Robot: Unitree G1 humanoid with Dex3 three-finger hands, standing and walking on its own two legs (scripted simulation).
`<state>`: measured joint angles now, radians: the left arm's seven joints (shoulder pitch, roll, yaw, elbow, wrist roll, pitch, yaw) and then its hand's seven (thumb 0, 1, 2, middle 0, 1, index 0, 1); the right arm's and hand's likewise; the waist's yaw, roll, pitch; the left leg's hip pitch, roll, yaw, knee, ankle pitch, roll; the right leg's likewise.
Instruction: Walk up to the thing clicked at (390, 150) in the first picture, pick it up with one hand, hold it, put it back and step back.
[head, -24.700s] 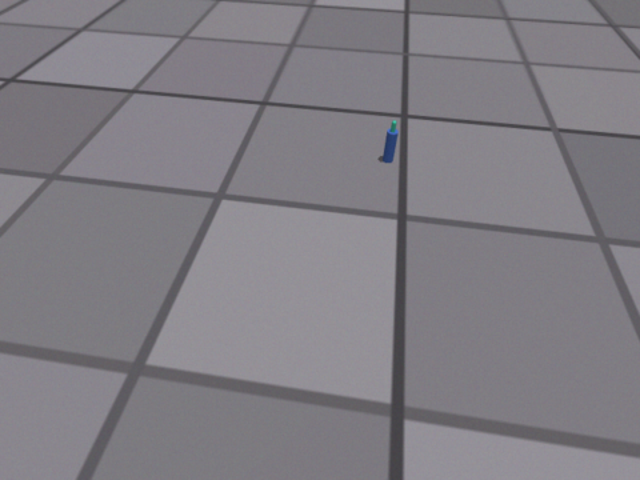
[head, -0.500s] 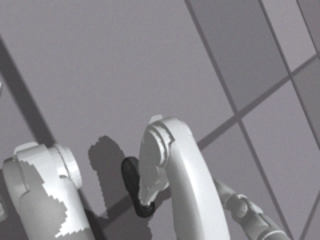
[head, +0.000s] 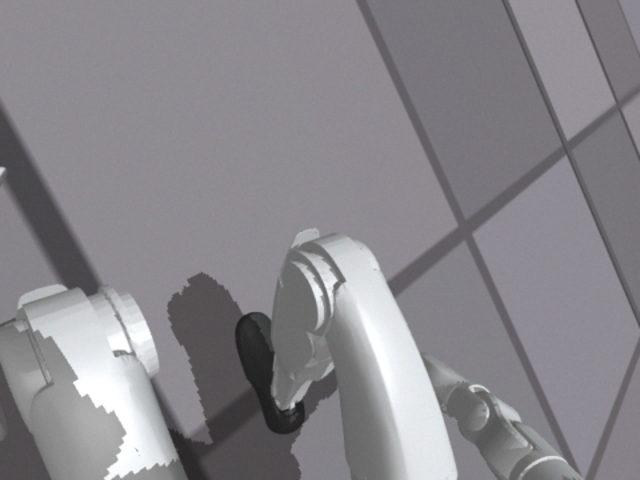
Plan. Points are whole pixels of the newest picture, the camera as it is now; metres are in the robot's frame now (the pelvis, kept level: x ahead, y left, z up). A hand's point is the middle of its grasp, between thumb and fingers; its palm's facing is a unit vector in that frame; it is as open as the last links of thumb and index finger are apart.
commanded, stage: open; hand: left
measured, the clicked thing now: out of the picture +0.45 +0.27 -0.18
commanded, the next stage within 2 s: withdraw in 0.22 s
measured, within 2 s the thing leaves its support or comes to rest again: neither
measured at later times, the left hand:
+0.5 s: hand out of the picture +0.45 +0.27 -0.15, palm faces +0.26 -0.97 +0.01, open 15.6 cm
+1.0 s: hand out of the picture +0.43 +0.40 -0.02, palm faces +0.33 -0.90 -0.29, open 17.3 cm
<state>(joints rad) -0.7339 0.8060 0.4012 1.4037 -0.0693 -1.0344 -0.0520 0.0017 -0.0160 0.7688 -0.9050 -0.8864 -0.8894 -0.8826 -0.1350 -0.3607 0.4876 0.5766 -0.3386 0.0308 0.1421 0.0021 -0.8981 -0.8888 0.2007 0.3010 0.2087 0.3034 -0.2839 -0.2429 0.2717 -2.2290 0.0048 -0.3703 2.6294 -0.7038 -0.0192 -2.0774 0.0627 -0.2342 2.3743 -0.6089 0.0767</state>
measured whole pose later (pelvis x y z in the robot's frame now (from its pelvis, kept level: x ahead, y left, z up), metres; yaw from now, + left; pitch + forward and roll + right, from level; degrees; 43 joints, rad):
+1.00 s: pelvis +0.01 +0.00 +0.05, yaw +5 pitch +27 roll -13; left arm -0.73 0.82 0.49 1.08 0.11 -0.46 -0.14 -0.02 -0.54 0.05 -0.09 -0.07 -0.08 -0.07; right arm 0.06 -0.29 0.22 0.56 -0.10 0.16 0.08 0.00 -0.93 -0.91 0.20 0.30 0.21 0.31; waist -0.19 -0.06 -0.01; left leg -2.24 0.03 -0.20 2.41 -0.68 0.01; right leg -2.12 0.02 -0.12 2.26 -0.63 0.04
